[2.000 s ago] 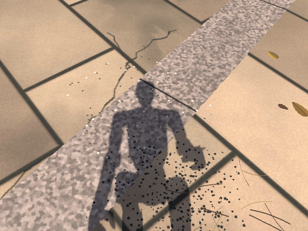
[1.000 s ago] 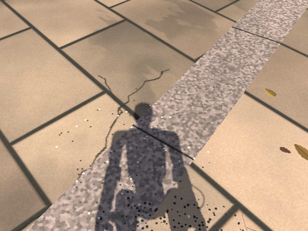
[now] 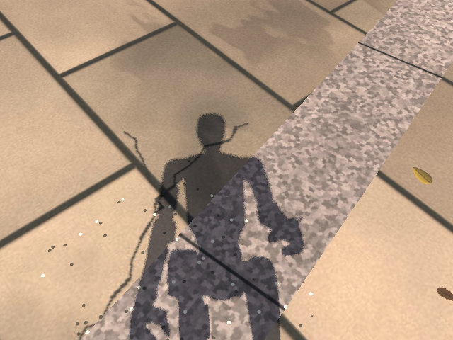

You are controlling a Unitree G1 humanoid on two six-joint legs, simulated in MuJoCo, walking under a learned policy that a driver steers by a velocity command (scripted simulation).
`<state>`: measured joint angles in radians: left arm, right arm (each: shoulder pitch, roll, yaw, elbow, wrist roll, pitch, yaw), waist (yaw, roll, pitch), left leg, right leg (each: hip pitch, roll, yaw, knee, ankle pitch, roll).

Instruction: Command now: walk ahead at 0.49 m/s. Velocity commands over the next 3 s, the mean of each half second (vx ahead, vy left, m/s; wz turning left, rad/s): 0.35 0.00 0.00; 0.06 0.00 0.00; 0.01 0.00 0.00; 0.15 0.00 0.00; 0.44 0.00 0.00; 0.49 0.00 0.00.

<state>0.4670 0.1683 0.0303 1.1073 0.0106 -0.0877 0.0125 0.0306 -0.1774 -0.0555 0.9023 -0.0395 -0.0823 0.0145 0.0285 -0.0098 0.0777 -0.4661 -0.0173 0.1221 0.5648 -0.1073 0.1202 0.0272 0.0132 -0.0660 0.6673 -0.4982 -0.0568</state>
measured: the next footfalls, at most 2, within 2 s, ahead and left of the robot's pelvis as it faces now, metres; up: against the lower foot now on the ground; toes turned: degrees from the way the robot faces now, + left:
right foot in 0.46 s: +0.39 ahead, -0.08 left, +0.00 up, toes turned -4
left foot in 0.80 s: +0.31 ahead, +0.12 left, +0.00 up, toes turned +1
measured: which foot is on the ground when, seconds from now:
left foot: down 0.00-0.48, up 0.50-0.78, down 0.80-1.00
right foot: up 0.00-0.44, down 0.46-1.00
